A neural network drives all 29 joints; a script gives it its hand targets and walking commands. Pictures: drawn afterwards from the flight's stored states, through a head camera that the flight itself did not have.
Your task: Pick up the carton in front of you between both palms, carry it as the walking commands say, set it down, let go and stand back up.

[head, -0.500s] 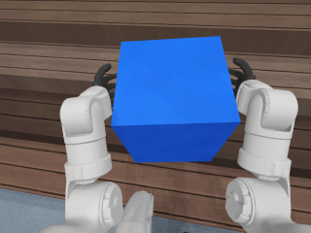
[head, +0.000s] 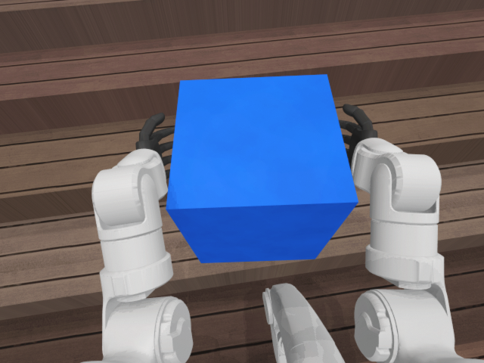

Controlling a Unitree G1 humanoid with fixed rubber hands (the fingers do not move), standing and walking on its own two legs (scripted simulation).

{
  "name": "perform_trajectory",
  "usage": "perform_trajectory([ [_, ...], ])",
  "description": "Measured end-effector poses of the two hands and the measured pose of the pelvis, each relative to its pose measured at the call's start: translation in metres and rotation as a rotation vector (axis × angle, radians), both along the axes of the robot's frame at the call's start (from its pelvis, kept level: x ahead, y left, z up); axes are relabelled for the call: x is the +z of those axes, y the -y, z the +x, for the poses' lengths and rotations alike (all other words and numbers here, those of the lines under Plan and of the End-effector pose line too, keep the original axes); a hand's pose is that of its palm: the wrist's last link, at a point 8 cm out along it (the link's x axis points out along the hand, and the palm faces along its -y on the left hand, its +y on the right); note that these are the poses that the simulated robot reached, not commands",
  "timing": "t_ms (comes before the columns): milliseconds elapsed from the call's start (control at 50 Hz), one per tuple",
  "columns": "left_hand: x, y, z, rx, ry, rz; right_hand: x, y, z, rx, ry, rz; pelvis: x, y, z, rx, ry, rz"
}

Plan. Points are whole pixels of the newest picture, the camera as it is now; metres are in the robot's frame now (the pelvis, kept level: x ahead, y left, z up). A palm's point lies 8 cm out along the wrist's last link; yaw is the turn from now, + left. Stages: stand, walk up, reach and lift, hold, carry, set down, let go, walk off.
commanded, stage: carry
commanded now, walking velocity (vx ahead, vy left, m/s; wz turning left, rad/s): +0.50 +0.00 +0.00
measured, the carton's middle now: (255, 180) +0.39 -0.06 +0.07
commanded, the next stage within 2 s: none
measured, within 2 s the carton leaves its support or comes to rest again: neither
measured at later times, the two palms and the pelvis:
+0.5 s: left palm out of the picture +0.66 +0.21 +0.36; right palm out of the picture +0.72 -0.09 +0.35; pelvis +0.31 -0.01 +0.15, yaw +3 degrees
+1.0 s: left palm out of the picture +1.00 +0.19 +0.47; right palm out of the picture +0.98 -0.11 +0.47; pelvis +0.60 +0.06 +0.29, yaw +2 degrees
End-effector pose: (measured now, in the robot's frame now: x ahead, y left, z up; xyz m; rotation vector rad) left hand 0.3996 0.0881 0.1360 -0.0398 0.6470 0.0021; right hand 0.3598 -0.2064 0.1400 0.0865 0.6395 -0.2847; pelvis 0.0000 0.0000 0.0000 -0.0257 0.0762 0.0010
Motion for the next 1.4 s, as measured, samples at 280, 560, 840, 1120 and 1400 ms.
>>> perform_trajectory([
  [280,0.101,-0.089,0.131,0.255,-0.097,0.075,0.112,-0.091,0.231,0.324,-0.093,-0.016,0.083,0.035,0.186,0.029,0.022,-0.055],
  [560,0.238,-0.117,0.313,0.255,-0.006,0.122,0.223,-0.117,0.401,0.285,0.001,0.055,0.157,-0.012,0.350,0.048,0.008,0.056],
  [840,0.257,-0.094,0.513,0.050,-0.176,0.026,0.246,-0.092,0.512,0.048,-0.181,-0.014,0.260,-0.077,0.508,0.021,0.017,0.072],
  [1120,0.362,-0.106,0.675,0.114,-0.025,0.029,0.370,-0.101,0.712,0.142,-0.033,-0.067,0.317,-0.034,0.694,0.036,-0.012,-0.029],
  [1400,0.458,-0.123,0.791,0.291,-0.066,0.093,0.453,-0.122,0.887,0.299,-0.062,0.027,0.431,-0.003,0.838,0.056,0.018,0.016],
])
